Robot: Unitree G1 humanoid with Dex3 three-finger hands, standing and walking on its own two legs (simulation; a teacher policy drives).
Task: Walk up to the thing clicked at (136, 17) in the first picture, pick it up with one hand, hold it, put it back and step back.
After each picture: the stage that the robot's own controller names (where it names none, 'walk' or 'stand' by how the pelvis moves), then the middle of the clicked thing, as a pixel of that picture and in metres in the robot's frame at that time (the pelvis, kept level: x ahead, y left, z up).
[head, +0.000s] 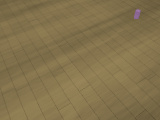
stand; (137, 14) +1.95 -0.67 -0.72
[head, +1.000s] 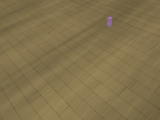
walk; (109, 21) +1.89 -0.14 -0.69
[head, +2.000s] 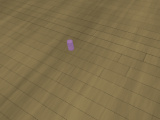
walk; (70, 45) +1.29 +0.30 -0.71
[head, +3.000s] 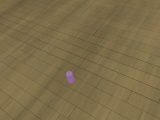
walk; (70, 77) +0.86 +0.29 -0.72
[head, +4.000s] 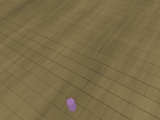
walk; (71, 104) +0.58 +0.24 -0.72
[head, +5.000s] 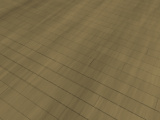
stand; out of the picture +0.44 +0.22 -0.71
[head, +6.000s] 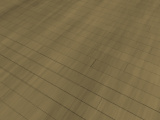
stand; out of the picture +0.39 +0.21 -0.72
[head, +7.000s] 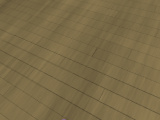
walk; out of the picture +0.34 +0.26 -0.71
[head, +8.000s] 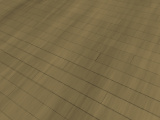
walk; out of the picture +0.38 +0.25 -0.69
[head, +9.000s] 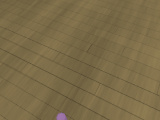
walk; (62, 119) +0.38 +0.20 -0.69
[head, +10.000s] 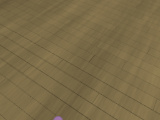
walk; out of the picture +0.42 +0.19 -0.70
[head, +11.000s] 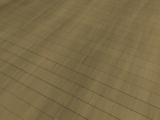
stand; out of the picture +0.42 +0.24 -0.70
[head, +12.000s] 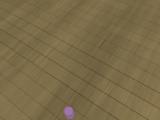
walk; (69, 112) +0.39 +0.17 -0.70
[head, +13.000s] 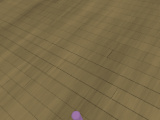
walk; (77, 117) +0.46 +0.24 -0.69
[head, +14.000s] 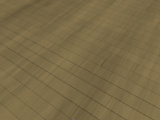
stand; out of the picture +0.43 +0.13 -0.72
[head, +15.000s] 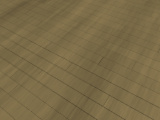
stand; out of the picture +0.41 +0.16 -0.72
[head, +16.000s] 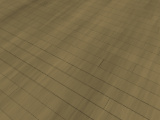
stand; out of the picture +0.40 +0.16 -0.72
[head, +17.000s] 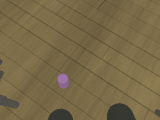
go down; (63, 81) +0.46 +0.12 -0.51
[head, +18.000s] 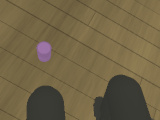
go down; (44, 52) +0.52 +0.13 -0.34
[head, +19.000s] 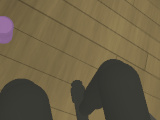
close in; (3, 30) +0.52 +0.16 -0.27
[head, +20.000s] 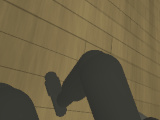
close; out of the picture +0.51 +0.19 -0.27
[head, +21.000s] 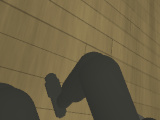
close; out of the picture +0.50 +0.18 -0.27
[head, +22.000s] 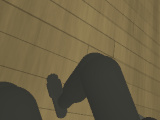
lift; out of the picture +0.48 +0.18 -0.27
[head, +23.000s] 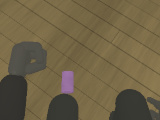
lift; (67, 82) +0.41 +0.09 -0.43
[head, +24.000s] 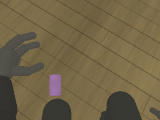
lift; (55, 85) +0.39 +0.14 -0.48
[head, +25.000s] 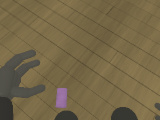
go down; (61, 97) +0.39 +0.16 -0.55
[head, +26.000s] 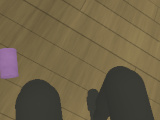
stand; (8, 63) +0.43 +0.23 -0.31
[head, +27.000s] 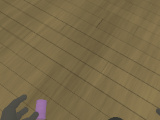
close in; (40, 109) +0.37 +0.27 -0.59
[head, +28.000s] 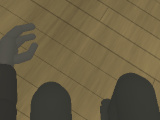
close in; (1, 67) +0.43 +0.33 -0.31
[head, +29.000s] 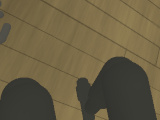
hold; out of the picture +0.41 +0.44 -0.28
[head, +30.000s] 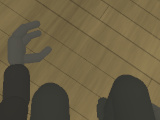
close in; out of the picture +0.44 +0.48 -0.35
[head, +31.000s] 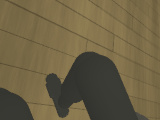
hold; out of the picture +0.34 +0.61 -0.30
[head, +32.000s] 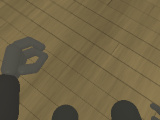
hold; out of the picture +0.42 +0.62 -0.50
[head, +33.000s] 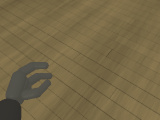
close in; out of the picture +0.37 +0.70 -0.70
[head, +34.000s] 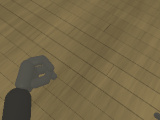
crouch; out of the picture +0.41 +0.77 -0.62
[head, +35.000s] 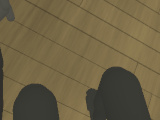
crouch; out of the picture +0.44 +0.85 -0.32
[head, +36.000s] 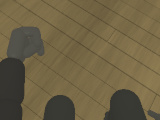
lower; out of the picture +0.45 +0.89 -0.44
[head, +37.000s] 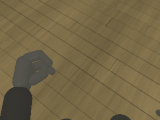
hold; out of the picture +0.43 +0.96 -0.57
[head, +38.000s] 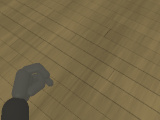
hold; out of the picture +0.40 +1.04 -0.66
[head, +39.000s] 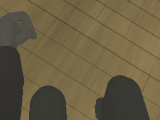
lower; out of the picture +0.48 +1.09 -0.37
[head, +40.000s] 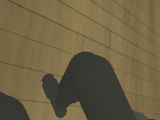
lower; out of the picture +0.25 +1.19 -0.30
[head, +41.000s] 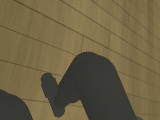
lower; out of the picture +0.23 +1.25 -0.30
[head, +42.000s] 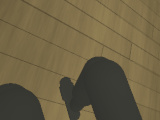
hold; out of the picture +0.27 +1.29 -0.31
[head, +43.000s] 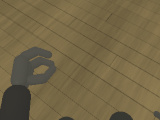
lower; out of the picture +0.46 +1.30 -0.57
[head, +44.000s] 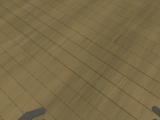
stand; out of the picture +0.44 +1.34 -0.65
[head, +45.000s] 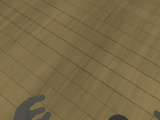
lower; out of the picture +0.43 +1.40 -0.59
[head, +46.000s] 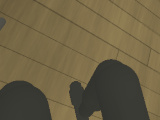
lower; out of the picture +0.35 +1.49 -0.29
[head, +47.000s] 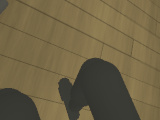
hold; out of the picture +0.26 +1.54 -0.32
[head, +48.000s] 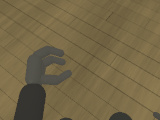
hold; out of the picture +0.48 +1.54 -0.57
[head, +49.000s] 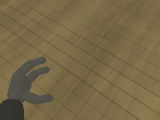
lower; out of the picture +0.46 +1.59 -0.65
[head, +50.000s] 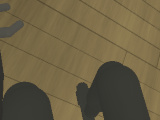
lower; out of the picture +0.40 +1.65 -0.30
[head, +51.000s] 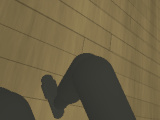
lower; out of the picture +0.19 +1.71 -0.31
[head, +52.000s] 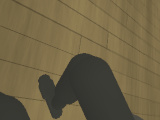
lower; out of the picture +0.16 +1.74 -0.31
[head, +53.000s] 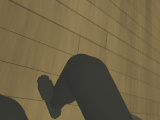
lower; out of the picture +0.16 +1.78 -0.32
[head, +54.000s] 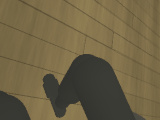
rise; out of the picture +0.15 +1.80 -0.31
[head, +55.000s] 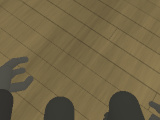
walk; out of the picture +0.50 +1.78 -0.45
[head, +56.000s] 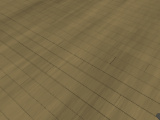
hold; out of the picture +0.51 +1.80 -0.69
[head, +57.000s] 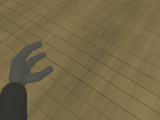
lower; out of the picture +0.49 +1.86 -0.67
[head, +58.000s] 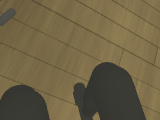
lower; out of the picture +0.42 +1.91 -0.31
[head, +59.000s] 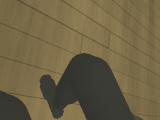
lower; out of the picture +0.16 +1.94 -0.31
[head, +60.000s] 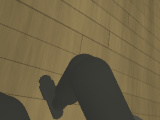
lower; out of the picture +0.14 +1.97 -0.31
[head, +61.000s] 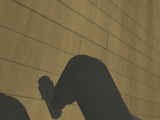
lower; out of the picture +0.15 +1.99 -0.32
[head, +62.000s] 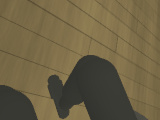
rise; out of the picture +0.14 +2.00 -0.31
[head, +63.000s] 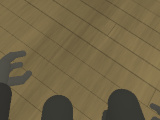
walk; out of the picture +0.52 +1.97 -0.44
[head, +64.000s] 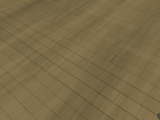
stand; out of the picture +0.56 +1.97 -0.68
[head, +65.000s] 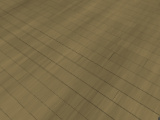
stand; out of the picture +0.53 +1.99 -0.68
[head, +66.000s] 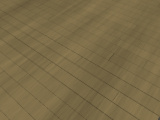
stand; out of the picture +0.52 +2.00 -0.68
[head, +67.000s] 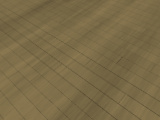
stand; out of the picture +0.54 +2.02 -0.74
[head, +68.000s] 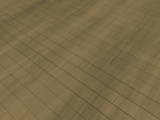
stand; out of the picture +0.48 +2.06 -0.75
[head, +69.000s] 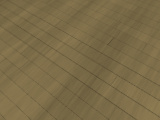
walk; out of the picture +0.45 +2.07 -0.74
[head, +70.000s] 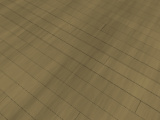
walk; out of the picture +0.60 +2.05 -0.73
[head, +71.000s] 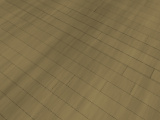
walk; out of the picture +0.87 +2.15 -0.73
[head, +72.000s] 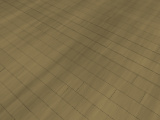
stand; out of the picture +1.05 +2.10 -0.72
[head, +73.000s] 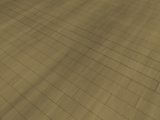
stand; out of the picture +1.00 +2.13 -0.75
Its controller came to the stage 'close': yes
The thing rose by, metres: 0.01
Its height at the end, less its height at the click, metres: -0.02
